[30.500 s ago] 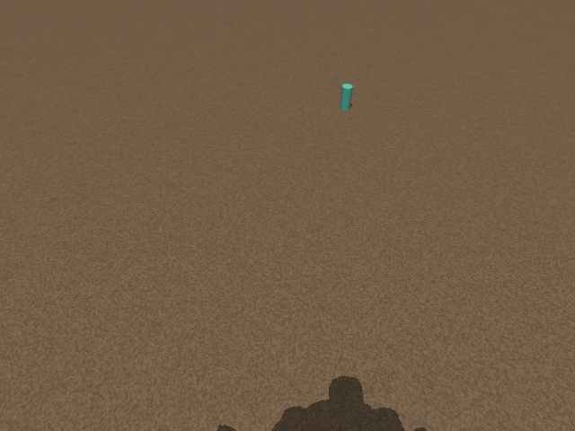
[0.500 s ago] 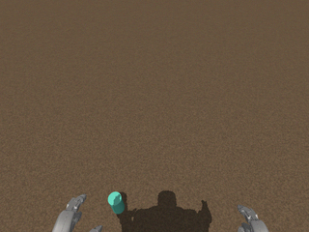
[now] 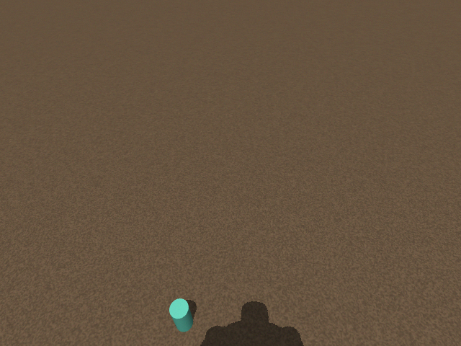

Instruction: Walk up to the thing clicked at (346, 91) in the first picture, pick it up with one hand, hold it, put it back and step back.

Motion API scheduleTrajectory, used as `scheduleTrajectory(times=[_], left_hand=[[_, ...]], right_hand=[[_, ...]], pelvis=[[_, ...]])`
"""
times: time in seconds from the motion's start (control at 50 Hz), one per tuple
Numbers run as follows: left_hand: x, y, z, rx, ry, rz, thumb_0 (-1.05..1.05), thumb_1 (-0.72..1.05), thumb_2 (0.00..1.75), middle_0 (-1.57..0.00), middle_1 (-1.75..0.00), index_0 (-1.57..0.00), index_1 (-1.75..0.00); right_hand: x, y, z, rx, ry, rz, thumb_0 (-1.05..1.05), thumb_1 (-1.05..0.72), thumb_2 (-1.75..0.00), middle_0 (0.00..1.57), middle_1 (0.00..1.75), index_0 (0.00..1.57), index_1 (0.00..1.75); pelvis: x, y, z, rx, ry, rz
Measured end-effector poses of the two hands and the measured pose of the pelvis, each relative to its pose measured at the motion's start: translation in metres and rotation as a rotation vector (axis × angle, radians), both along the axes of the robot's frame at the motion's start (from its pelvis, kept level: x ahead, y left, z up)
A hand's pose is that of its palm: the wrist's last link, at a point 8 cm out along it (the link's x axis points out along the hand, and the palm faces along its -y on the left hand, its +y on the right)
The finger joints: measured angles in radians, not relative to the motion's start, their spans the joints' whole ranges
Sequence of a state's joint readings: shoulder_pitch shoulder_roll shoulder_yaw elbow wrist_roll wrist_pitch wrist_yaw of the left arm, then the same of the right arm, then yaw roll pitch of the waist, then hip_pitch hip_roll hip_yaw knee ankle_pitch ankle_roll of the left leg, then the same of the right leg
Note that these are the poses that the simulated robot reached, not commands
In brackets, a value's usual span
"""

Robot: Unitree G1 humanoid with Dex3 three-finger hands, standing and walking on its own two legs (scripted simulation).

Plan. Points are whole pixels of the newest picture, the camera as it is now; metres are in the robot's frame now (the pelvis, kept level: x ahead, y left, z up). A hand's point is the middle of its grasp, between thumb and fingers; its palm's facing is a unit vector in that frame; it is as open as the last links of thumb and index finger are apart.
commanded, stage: stand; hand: left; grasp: from the side
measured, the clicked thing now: (181, 315) +0.41 +0.22 -0.69
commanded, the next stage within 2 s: step back in 1.64 s
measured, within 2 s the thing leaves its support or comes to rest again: neither
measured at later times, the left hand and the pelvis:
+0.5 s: hand out of the picture +0.05 +0.24 -0.15, palm faces -0.02 -0.94 -0.35, open 7.4 cm; pelvis +0.00 -0.01 +0.01, yaw +0 degrees
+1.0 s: hand out of the picture +0.09 +0.23 -0.15, palm faces -0.03 -0.94 -0.34, open 7.4 cm; pelvis +0.02 -0.01 +0.01, yaw +0 degrees
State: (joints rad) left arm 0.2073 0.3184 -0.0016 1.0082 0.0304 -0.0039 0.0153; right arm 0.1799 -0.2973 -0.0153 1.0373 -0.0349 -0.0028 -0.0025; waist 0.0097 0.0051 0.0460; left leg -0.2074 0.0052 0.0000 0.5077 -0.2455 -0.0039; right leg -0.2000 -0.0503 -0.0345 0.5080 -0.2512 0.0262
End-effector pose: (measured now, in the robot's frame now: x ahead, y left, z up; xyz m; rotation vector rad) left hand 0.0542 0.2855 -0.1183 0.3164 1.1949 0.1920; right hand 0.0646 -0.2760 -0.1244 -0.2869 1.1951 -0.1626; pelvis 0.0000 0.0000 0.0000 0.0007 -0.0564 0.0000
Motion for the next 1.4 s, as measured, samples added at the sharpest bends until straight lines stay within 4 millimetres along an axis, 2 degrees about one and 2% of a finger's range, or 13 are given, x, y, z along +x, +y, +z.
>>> scheduleTrajectory(times=[0.12,0.28,0.64,0.8,1.1,1.4], left_hand=[[-0.009,0.0,0.003,0.003,0.032,0.014,0.01,0.91,0.9,-0.2,-0.3,-0.2,-0.3],[-0.013,0.001,0.006,0.012,0.051,0.023,0.01,0.91,0.9,-0.2,-0.3,-0.2,-0.3],[-0.003,-0.006,0.006,0.003,0.074,0.017,0.01,0.91,0.9,-0.2,-0.3,-0.2,-0.3],[0.008,-0.007,0.007,0.002,0.075,0.013,0.01,0.91,0.9,-0.2,-0.3,-0.2,-0.3],[0.035,-0.007,0.01,0.0,0.049,0.005,0.01,0.91,0.9,-0.2,-0.3,-0.2,-0.3],[0.043,-0.005,0.011,0.003,0.051,0.008,0.01,0.91,0.9,-0.2,-0.3,-0.2,-0.3]], right_hand=[[-0.004,0.001,0.0,0.013,0.018,-0.004,0.0,-0.9,-0.9,0.2,0.3,0.2,0.3],[-0.009,-0.009,0.002,0.002,0.041,-0.015,0.0,-0.9,-0.9,0.2,0.3,0.2,0.3],[-0.015,-0.023,0.005,-0.014,0.084,-0.03,0.0,-0.9,-0.9,0.2,0.3,0.2,0.3],[-0.008,-0.023,0.005,-0.012,0.088,-0.031,0.0,-0.9,-0.9,0.2,0.3,0.2,0.3],[0.016,-0.025,0.009,-0.019,0.055,-0.029,0.0,-0.9,-0.9,0.2,0.3,0.2,0.3],[0.025,-0.027,0.011,-0.025,0.052,-0.028,0.0,-0.9,-0.9,0.2,0.3,0.2,0.3]], pelvis=[[-0.003,-0.001,0.005,0.002,-0.011,0.002],[-0.004,-0.004,0.008,0.003,-0.014,0.003],[0.0,-0.01,0.01,0.0,0.001,0.0],[0.007,-0.011,0.011,0.001,0.008,-0.004],[0.02,-0.011,0.012,0.001,0.017,-0.009],[0.027,-0.011,0.013,0.001,0.022,-0.011]])
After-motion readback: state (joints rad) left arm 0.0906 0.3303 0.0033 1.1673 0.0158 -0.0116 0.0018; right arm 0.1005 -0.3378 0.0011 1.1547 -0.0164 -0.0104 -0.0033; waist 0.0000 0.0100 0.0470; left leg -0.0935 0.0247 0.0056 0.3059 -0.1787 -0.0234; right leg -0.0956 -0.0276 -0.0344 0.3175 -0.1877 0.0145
